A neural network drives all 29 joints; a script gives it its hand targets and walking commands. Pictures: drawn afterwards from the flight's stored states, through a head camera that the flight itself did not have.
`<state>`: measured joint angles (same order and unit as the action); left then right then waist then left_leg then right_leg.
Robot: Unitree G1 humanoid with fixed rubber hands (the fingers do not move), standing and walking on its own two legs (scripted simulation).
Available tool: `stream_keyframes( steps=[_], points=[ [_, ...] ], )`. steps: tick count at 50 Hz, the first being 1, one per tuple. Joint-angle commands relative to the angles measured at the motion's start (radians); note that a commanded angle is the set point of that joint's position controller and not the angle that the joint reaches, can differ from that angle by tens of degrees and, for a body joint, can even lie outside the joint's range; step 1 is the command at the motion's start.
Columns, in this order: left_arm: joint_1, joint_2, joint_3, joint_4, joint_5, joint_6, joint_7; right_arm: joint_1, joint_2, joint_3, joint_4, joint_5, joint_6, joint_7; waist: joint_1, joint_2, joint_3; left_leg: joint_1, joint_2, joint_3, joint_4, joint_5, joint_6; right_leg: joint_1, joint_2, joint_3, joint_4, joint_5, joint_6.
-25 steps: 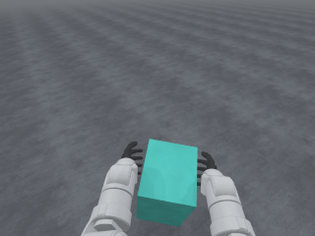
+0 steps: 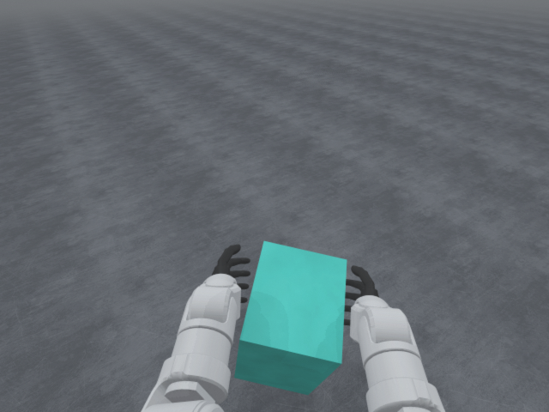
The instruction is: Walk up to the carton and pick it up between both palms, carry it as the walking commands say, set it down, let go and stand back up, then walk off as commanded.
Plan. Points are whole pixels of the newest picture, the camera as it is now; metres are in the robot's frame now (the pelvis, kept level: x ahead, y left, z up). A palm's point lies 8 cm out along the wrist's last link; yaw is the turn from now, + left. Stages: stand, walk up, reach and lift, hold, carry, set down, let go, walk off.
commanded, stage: hold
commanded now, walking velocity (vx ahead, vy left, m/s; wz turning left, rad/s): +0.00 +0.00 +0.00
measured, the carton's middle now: (287, 322) +0.33 +0.02 -0.04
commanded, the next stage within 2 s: carry in 1.10 s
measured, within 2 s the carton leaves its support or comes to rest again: neither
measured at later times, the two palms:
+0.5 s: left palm (223, 295) +0.30 +0.12 +0.06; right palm (374, 310) +0.31 -0.11 +0.04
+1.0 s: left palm (221, 295) +0.30 +0.12 +0.06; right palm (373, 310) +0.30 -0.11 +0.05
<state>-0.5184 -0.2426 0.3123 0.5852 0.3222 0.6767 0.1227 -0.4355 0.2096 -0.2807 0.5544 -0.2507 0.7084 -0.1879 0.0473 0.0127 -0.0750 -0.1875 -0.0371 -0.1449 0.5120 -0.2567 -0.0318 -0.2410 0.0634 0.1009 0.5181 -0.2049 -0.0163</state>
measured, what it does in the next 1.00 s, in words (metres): stands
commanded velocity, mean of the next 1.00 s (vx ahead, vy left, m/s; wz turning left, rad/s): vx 0.00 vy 0.00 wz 0.00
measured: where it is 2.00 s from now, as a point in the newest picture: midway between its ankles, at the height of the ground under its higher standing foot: outside the picture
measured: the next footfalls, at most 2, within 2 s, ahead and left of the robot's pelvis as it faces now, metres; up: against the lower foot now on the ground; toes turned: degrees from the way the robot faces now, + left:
right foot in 1.64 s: +0.17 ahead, -0.08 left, +0.00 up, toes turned -1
left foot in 1.90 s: +0.34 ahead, +0.17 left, +0.00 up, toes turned +10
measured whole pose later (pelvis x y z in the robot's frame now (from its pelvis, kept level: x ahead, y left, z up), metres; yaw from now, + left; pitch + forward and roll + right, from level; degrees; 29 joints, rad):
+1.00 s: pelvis +0.00 +0.00 +0.00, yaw +0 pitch -5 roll +1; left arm -0.46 -0.22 0.24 0.54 0.29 0.71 0.09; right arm -0.40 0.20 -0.25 0.47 -0.25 0.76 -0.14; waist 0.05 0.01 -0.07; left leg -0.17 -0.04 -0.15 0.49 -0.25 -0.03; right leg -0.23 0.06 0.10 0.51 -0.20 -0.02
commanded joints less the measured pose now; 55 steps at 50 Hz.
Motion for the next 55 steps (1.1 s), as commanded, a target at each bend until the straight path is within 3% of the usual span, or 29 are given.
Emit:
stream_keyframes(
  steps=[1, 3, 4, 6, 7, 8, 10, 13, 17, 20, 21, 22, 26, 30, 32, 33, 35, 36, 40, 43, 44, 46, 48, 49, 50, 51, 52, 54, 55],
  points=[
    [-0.412, -1.246, -0.524, 0.03, -0.315, -0.002, -0.293, -0.688, 1.133, 0.542, -0.201, 0.239, -0.059, 0.315, -0.082, 0.011, -0.352, 0.06, -0.057, 0.042, -0.09, 0.143, 0.019, 0.32, 0.022, -0.03, -0.083, 0.147, 0.013],
    [-0.386, -1.212, -0.527, 0.021, -0.312, 0.003, -0.296, -0.674, 1.131, 0.565, -0.221, 0.262, -0.054, 0.313, -0.07, 0.036, -0.3, 0.015, -0.055, 0.047, -0.093, 0.172, 0.017, 0.325, 0.012, -0.028, -0.081, 0.2, 0.023],
    [-0.345, -1.215, -0.516, 0.012, -0.319, 0.002, -0.302, -0.715, 1.147, 0.607, -0.296, 0.279, -0.056, 0.31, -0.054, -0.021, -0.405, 0.047, -0.063, 0.051, -0.081, 0.204, 0.023, 0.369, 0.009, -0.017, -0.083, 0.247, 0.034],
    [-0.364, -1.209, -0.537, -0.033, -0.325, 0.003, -0.298, -0.639, 1.151, 0.606, -0.252, 0.266, -0.036, 0.31, -0.063, -0.03, -0.361, 0.048, -0.05, 0.035, -0.09, 0.219, 0.024, 0.346, 0.016, -0.021, -0.075, 0.247, 0.036],
    [-0.38, -1.201, -0.547, -0.061, -0.323, 0.007, -0.298, -0.61, 1.157, 0.596, -0.235, 0.269, -0.03, 0.31, -0.076, 0.036, -0.386, 0.04, -0.062, 0.041, -0.09, 0.213, 0.015, 0.367, 0.012, -0.022, -0.075, 0.255, 0.033],
    [-0.355, -1.184, -0.553, -0.061, -0.326, 0.004, -0.298, -0.59, 1.163, 0.615, -0.229, 0.273, -0.024, 0.313, -0.062, -0.008, -0.368, 0.052, -0.055, 0.037, -0.092, 0.237, 0.023, 0.359, 0.012, -0.018, -0.076, 0.288, 0.037],
    [-0.369, -1.182, -0.574, -0.111, -0.326, 0.009, -0.296, -0.535, 1.156, 0.607, -0.226, 0.265, -0.012, 0.315, -0.07, 0.044, -0.352, 0.056, -0.056, 0.035, -0.091, 0.237, 0.019, 0.361, 0.016, -0.014, -0.075, 0.279, 0.033],
    [-0.366, -1.177, -0.594, -0.167, -0.355, 0.01, -0.296, -0.514, 1.168, 0.631, -0.229, 0.273, -0.008, 0.317, -0.074, -0.005, -0.386, 0.058, -0.06, 0.039, -0.091, 0.262, 0.017, 0.38, 0.013, -0.013, -0.08, 0.317, 0.04],
    [-0.311, -1.163, -0.569, -0.126, -0.326, 0.013, -0.304, -0.542, 1.187, 0.663, -0.266, 0.28, -0.007, 0.328, -0.036, -0.023, -0.4, 0.049, -0.073, 0.052, -0.094, 0.246, 0.024, 0.391, 0.005, -0.004, -0.09, 0.334, 0.049],
    [-0.34, -1.186, -0.576, -0.117, -0.332, 0.011, -0.309, -0.569, 1.145, 0.633, -0.268, 0.266, -0.017, 0.331, -0.066, 0.001, -0.379, 0.064, -0.066, 0.035, -0.103, 0.236, 0.019, 0.357, 0.024, -0.025, -0.095, 0.251, 0.034],
    [-0.388, -1.145, -0.558, -0.146, -0.331, 0.007, -0.308, -0.514, 1.175, 0.602, -0.179, 0.257, 0.0, 0.33, -0.064, 0.001, -0.295, 0.03, -0.055, 0.039, -0.098, 0.168, 0.026, 0.32, 0.009, -0.01, -0.098, 0.197, 0.04],
    [-0.38, -1.174, -0.569, -0.114, -0.331, 0.006, -0.314, -0.595, 1.166, 0.629, -0.257, 0.265, -0.015, 0.33, -0.059, -0.025, -0.336, 0.042, -0.057, 0.034, -0.106, 0.171, 0.026, 0.331, 0.017, -0.021, -0.1, 0.188, 0.037],
    [-0.415, -1.154, -0.539, -0.095, -0.31, 0.007, -0.303, -0.578, 1.17, 0.573, -0.161, 0.253, -0.017, 0.333, -0.059, 0.026, -0.22, -0.029, -0.048, 0.038, -0.111, 0.043, 0.032, 0.279, -0.004, -0.008, -0.094, 0.068, 0.026],
    [-0.484, -1.172, -0.547, -0.106, -0.33, -0.013, -0.31, -0.637, 1.185, 0.587, -0.192, 0.26, -0.034, 0.334, -0.056, -0.019, -0.264, -0.012, -0.044, 0.041, -0.103, 0.028, 0.039, 0.3, 0.005, -0.018, -0.096, 0.031, 0.029],
    [-0.439, -1.144, -0.476, 0.005, -0.27, 0.003, -0.304, -0.642, 1.176, 0.528, -0.106, 0.228, -0.029, 0.331, -0.042, 0.025, -0.204, -0.033, -0.053, 0.048, -0.11, -0.061, 0.035, 0.262, -0.006, -0.006, -0.112, -0.068, 0.027],
    [-0.442, -1.125, -0.455, 0.007, -0.277, -0.005, -0.305, -0.634, 1.174, 0.529, -0.109, 0.22, -0.025, 0.327, -0.04, -0.036, -0.17, -0.068, -0.041, 0.04, -0.117, -0.073, 0.047, 0.27, -0.004, -0.008, -0.115, -0.081, 0.027],
    [-0.461, -1.14, -0.475, -0.039, -0.28, -0.013, -0.303, -0.646, 1.198, 0.559, -0.136, 0.242, -0.032, 0.333, -0.038, -0.02, -0.203, -0.029, -0.047, 0.047, -0.103, -0.038, 0.043, 0.252, -0.009, -0.008, -0.108, -0.038, 0.029],
    [-0.484, -1.177, -0.512, -0.052, -0.299, -0.009, -0.304, -0.627, 1.182, 0.54, -0.142, 0.227, -0.038, 0.33, -0.067, 0.025, -0.228, -0.012, -0.052, 0.049, -0.108, -0.059, 0.032, 0.264, -0.003, -0.011, -0.105, -0.058, 0.019],
    [-0.445, -1.183, -0.501, -0.035, -0.301, -0.01, -0.303, -0.669, 1.172, 0.56, -0.188, 0.231, -0.044, 0.331, -0.059, -0.044, -0.246, 0.005, -0.053, 0.045, -0.116, 0.0, 0.037, 0.285, 0.002, -0.028, -0.104, 0.015, 0.025],
    [-0.45, -1.19, -0.482, -0.004, -0.286, -0.001, -0.299, -0.65, 1.156, 0.522, -0.13, 0.217, -0.036, 0.328, -0.063, 0.015, -0.193, -0.023, -0.05, 0.04, -0.119, -0.071, 0.039, 0.268, -0.006, -0.013, -0.101, -0.055, 0.018],
    [-0.464, -1.166, -0.483, -0.039, -0.29, -0.007, -0.297, -0.616, 1.185, 0.516, -0.091, 0.214, -0.029, 0.333, -0.062, -0.033, -0.175, -0.009, -0.043, 0.035, -0.113, -0.058, 0.044, 0.238, -0.004, -0.016, -0.102, -0.053, 0.02],
    [-0.434, -1.173, -0.518, -0.081, -0.296, -0.013, -0.3, -0.6, 1.191, 0.559, -0.156, 0.239, -0.035, 0.334, -0.049, -0.007, -0.261, 0.014, -0.048, 0.04, -0.109, 0.052, 0.037, 0.304, -0.002, -0.017, -0.096, 0.068, 0.027],
    [-0.448, -1.196, -0.565, -0.145, -0.329, -0.019, -0.301, -0.598, 1.195, 0.599, -0.227, 0.252, -0.044, 0.33, -0.073, -0.012, -0.363, 0.08, -0.055, 0.041, -0.095, 0.124, 0.032, 0.318, 0.013, -0.025, -0.085, 0.131, 0.026],
    [-0.403, -1.212, -0.58, -0.125, -0.326, -0.004, -0.298, -0.557, 1.175, 0.585, -0.211, 0.252, -0.035, 0.332, -0.079, 0.053, -0.331, 0.08, -0.052, 0.041, -0.11, 0.142, 0.023, 0.315, 0.013, -0.027, -0.081, 0.15, 0.02],
    [-0.398, -1.164, -0.549, -0.106, -0.315, 0.001, -0.296, -0.514, 1.164, 0.552, -0.146, 0.227, -0.024, 0.329, -0.079, -0.016, -0.257, 0.032, -0.054, 0.038, -0.114, 0.113, 0.027, 0.302, 0.009, -0.024, -0.094, 0.135, 0.025],
    [-0.443, -1.179, -0.573, -0.141, -0.327, -0.004, -0.301, -0.522, 1.179, 0.573, -0.169, 0.235, -0.027, 0.329, -0.087, 0.004, -0.287, 0.049, -0.056, 0.048, -0.108, 0.095, 0.022, 0.299, 0.011, -0.03, -0.096, 0.107, 0.025],
    [-0.391, -1.172, -0.531, -0.082, -0.299, 0.007, -0.298, -0.57, 1.163, 0.569, -0.196, 0.243, -0.028, 0.333, -0.053, 0.008, -0.237, 0.037, -0.056, 0.046, -0.112, 0.082, 0.026, 0.281, 0.008, -0.026, -0.102, 0.089, 0.021],
    [-0.429, -1.185, -0.564, -0.157, -0.317, -0.001, -0.297, -0.554, 1.186, 0.587, -0.206, 0.248, -0.027, 0.335, -0.074, 0.009, -0.299, 0.041, -0.049, 0.039, -0.11, 0.077, 0.031, 0.312, 0.012, -0.025, -0.088, 0.089, 0.02],
    [-0.494, -1.115, -0.552, -0.057, -0.283, -0.015, -0.279, -0.673, 1.1, 0.554, -0.114, 0.197, -0.049, 0.337, -0.041, -0.069, -0.226, -0.172, 0.106, 0.001, -0.047, -0.032, 0.04, 0.115, -0.203, 0.049, -0.091, 0.011, -0.029]
  ],
)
